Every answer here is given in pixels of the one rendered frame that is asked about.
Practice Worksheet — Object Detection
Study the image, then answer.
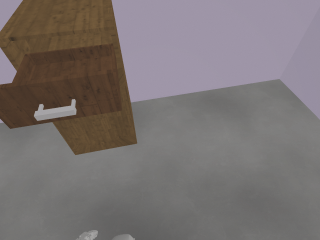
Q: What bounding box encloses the drawer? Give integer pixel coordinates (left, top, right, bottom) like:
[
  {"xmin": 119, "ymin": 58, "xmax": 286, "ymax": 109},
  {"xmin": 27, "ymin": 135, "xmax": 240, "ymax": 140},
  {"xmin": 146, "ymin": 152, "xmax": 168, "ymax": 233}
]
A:
[{"xmin": 0, "ymin": 43, "xmax": 122, "ymax": 129}]

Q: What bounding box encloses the left robot hand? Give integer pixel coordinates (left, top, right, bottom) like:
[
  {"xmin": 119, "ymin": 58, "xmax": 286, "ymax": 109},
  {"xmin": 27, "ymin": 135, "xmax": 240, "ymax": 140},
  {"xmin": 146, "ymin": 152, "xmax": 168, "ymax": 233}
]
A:
[{"xmin": 76, "ymin": 230, "xmax": 98, "ymax": 240}]

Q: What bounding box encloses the cabinet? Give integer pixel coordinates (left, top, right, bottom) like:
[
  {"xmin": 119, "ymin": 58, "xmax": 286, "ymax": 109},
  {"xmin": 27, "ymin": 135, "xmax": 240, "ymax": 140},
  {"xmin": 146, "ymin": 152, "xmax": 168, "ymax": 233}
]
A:
[{"xmin": 0, "ymin": 0, "xmax": 137, "ymax": 155}]

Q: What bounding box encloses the handle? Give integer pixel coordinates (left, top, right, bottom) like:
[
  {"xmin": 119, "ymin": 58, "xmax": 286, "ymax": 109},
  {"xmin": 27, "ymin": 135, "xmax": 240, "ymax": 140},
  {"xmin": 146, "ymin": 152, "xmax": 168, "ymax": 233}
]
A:
[{"xmin": 34, "ymin": 99, "xmax": 77, "ymax": 121}]

